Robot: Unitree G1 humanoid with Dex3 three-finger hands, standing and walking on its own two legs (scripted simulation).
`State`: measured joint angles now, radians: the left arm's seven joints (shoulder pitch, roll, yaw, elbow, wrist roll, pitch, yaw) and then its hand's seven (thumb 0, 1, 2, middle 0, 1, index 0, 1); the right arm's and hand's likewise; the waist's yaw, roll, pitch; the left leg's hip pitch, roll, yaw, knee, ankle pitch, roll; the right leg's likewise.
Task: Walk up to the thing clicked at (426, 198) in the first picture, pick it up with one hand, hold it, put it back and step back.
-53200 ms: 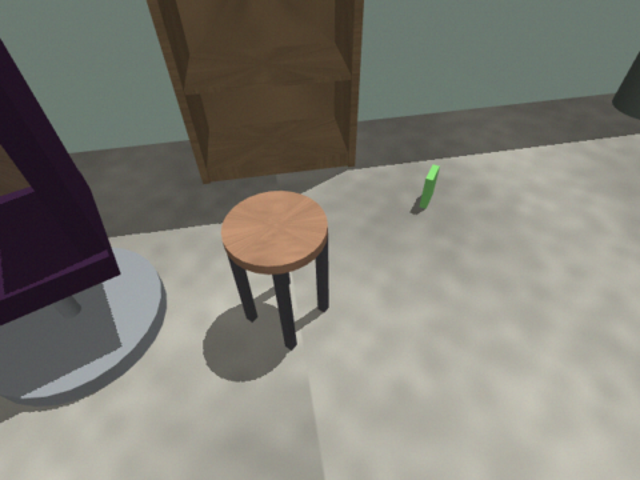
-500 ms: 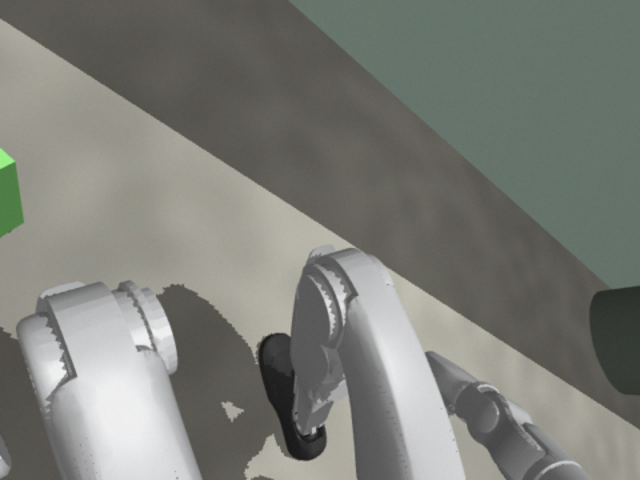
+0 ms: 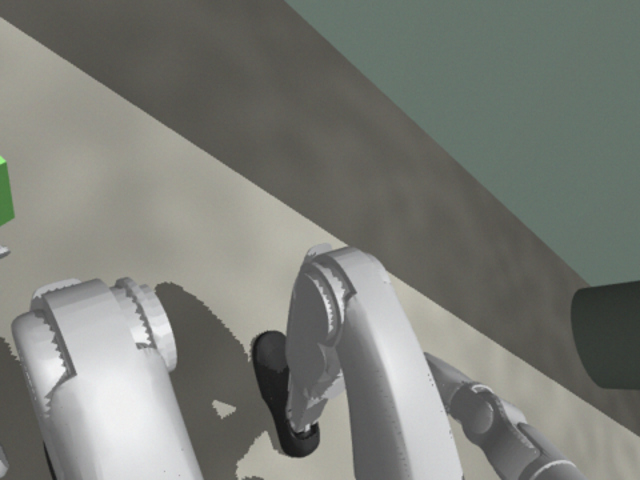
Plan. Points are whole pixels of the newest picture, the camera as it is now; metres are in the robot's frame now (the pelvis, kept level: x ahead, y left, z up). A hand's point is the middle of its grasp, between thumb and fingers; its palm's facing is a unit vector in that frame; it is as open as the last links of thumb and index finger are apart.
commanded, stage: withdraw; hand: left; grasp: from the side
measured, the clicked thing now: out of the picture +0.42 +0.30 -0.20
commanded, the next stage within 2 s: rise in 0.48 s
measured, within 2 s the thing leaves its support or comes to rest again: neither
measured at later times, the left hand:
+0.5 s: hand out of the picture +0.39 +0.39 -0.09, palm faces +0.52 -0.85 -0.03, open 17.5 cm
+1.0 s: hand out of the picture +0.29 +0.42 +0.04, palm faces +0.42 -0.77 -0.49, open 17.4 cm
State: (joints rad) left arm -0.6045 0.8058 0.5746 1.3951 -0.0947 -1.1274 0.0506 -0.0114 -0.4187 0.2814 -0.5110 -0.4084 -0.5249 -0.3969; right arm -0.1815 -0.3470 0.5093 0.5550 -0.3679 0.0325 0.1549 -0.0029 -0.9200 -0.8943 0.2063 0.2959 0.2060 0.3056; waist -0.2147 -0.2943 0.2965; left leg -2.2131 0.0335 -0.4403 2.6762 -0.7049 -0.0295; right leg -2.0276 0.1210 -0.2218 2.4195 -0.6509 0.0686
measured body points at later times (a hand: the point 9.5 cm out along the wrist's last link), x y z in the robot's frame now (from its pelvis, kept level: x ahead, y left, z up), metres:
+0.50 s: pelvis +0.01 +0.00 +0.02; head +0.19 +0.19 +0.37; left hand +0.35 +0.43 -0.09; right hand +0.20 -0.23 -0.03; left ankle +0.08 +0.13 -0.25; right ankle +0.14 -0.14 -0.25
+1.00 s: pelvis +0.01 -0.02 +0.10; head +0.20 +0.07 +0.50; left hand +0.26 +0.45 +0.07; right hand +0.23 -0.24 -0.02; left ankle +0.08 +0.13 -0.25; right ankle +0.14 -0.14 -0.25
